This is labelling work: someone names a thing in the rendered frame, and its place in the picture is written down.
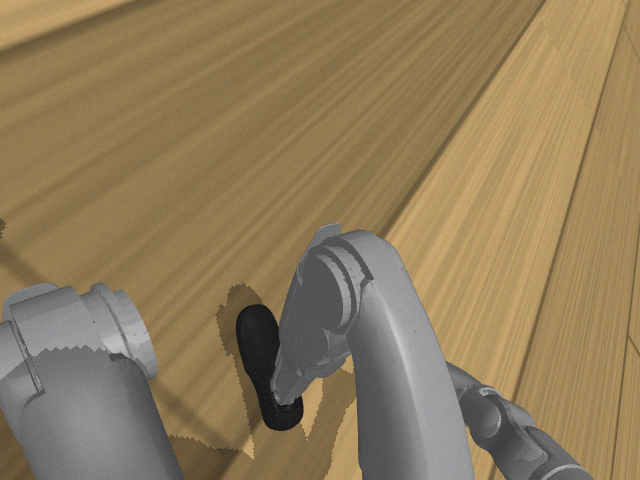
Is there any right robot hand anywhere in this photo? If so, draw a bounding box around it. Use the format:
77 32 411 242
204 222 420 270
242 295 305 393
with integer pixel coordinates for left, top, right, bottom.
445 360 482 401

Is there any right robot arm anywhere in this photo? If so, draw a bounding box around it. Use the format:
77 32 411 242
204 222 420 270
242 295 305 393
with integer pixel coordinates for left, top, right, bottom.
459 384 594 480

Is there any right robot foot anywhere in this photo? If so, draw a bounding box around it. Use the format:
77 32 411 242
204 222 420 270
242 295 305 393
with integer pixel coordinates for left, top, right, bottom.
236 304 303 431

